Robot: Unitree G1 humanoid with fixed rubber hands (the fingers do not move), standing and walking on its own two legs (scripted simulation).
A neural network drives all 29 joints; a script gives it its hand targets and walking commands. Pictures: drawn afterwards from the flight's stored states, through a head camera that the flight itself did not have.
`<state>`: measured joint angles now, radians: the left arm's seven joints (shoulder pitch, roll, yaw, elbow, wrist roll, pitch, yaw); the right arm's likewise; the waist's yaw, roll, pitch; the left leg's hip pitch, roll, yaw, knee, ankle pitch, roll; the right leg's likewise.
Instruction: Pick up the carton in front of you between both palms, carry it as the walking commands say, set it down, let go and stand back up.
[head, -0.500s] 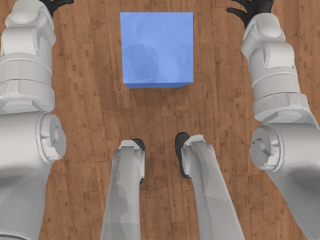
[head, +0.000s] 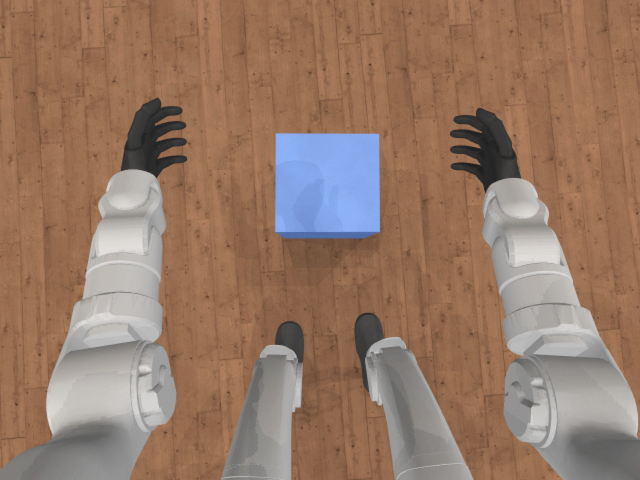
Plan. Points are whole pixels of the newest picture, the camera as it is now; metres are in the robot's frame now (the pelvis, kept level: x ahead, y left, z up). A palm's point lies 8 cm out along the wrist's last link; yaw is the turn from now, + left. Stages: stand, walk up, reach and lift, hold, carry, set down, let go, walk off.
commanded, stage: let go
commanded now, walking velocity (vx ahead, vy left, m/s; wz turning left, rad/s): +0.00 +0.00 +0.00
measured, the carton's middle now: (325, 193) +0.49 -0.01 -0.56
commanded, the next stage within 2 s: stand in 1.10 s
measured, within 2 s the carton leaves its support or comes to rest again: neither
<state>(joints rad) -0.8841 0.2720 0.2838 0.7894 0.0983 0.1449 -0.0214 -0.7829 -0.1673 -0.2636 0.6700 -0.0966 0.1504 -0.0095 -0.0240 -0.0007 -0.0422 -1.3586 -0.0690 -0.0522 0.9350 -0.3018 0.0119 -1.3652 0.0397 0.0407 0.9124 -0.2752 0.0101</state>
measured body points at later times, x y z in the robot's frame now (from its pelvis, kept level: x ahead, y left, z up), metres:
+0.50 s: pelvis +0.05 -0.01 +0.08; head +0.17 -0.01 +0.51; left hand +0.30 +0.22 -0.02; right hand +0.27 -0.24 -0.01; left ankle +0.04 +0.10 -0.65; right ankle +0.05 -0.12 -0.65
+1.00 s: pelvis +0.06 -0.01 +0.09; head +0.07 -0.01 +0.54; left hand +0.24 +0.22 +0.01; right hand +0.24 -0.24 +0.01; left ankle +0.04 +0.10 -0.65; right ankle +0.05 -0.12 -0.65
